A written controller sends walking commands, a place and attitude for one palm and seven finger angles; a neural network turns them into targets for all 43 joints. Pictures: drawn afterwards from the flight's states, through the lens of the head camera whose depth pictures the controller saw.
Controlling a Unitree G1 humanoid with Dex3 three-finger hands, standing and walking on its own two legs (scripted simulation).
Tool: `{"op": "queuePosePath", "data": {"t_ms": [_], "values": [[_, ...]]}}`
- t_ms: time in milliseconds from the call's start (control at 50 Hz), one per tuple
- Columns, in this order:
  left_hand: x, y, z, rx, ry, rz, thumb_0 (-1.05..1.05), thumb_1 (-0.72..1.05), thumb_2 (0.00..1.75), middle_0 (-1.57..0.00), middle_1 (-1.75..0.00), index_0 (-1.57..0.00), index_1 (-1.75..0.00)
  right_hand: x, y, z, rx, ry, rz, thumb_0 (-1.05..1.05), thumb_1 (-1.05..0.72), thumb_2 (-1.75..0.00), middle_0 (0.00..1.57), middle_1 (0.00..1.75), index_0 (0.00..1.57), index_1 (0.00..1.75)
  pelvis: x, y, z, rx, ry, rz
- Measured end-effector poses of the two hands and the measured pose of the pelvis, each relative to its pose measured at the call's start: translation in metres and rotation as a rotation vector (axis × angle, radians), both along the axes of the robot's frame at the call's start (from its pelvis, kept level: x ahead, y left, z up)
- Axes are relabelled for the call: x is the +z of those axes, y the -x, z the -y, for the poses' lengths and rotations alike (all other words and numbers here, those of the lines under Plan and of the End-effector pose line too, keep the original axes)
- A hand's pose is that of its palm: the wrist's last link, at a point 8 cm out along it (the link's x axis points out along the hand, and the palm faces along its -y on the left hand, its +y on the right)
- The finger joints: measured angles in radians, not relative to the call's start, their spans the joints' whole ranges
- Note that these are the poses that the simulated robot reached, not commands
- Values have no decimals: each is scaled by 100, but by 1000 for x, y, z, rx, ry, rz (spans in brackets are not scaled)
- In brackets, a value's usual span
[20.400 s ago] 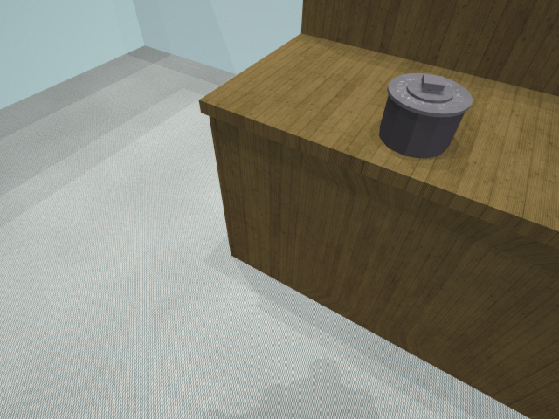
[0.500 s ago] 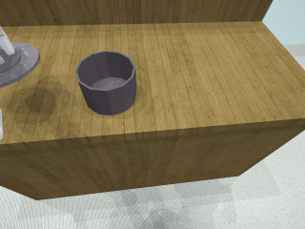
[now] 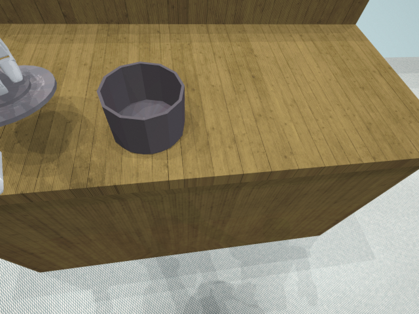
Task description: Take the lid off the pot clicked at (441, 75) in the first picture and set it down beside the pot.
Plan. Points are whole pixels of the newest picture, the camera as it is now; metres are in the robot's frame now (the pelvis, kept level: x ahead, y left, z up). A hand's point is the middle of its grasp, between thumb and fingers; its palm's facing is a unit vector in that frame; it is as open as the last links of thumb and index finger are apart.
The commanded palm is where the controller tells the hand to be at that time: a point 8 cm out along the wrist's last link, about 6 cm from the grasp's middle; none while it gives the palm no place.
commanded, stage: lower the lid onto the table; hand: left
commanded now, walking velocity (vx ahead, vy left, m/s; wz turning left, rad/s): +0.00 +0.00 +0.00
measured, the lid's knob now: out of the picture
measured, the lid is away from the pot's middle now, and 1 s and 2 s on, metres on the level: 0.24 0.24 0.24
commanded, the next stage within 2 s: open the fingers wide in 1.66 s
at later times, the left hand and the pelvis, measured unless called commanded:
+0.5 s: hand out of the picture +0.47 +0.31 +0.15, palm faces -0.44 -0.25 -0.86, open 6.0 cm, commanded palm +0.52 +0.31 +0.21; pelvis -0.01 +0.00 -0.01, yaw +0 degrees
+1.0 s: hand (9, 112) +0.47 +0.31 +0.11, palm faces -0.49 -0.25 -0.83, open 6.0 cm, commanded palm +0.54 +0.32 +0.18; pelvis -0.02 +0.01 -0.01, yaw -1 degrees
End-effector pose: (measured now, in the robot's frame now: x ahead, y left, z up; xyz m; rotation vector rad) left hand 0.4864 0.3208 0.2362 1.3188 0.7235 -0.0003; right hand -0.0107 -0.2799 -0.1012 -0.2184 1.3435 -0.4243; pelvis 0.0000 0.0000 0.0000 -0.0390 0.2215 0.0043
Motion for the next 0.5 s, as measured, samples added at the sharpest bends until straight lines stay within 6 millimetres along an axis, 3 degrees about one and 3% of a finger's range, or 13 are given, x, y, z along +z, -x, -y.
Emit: {"op": "queuePosePath", "data": {"t_ms": [200, 500], "values": [[-10, -3, -2, -18, -22, -16, 1, 36, 73, -47, -100, -79, -111, -3, 13, -7, -20, -13, -39, 1, -90, -90, 21, 30, 20, 30, -2, 0, -4, -2, 5, -14], [-29, 5, 2, -48, -15, -41, 1, 36, 73, -47, -99, -79, -111, -5, 17, -7, -19, -9, -28, 1, -90, -90, 21, 30, 20, 30, -5, 8, -3, 0, 11, -17]]}}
